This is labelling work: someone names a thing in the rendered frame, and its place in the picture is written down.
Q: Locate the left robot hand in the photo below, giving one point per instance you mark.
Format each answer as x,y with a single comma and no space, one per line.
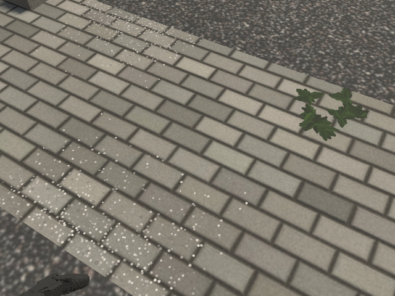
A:
57,285

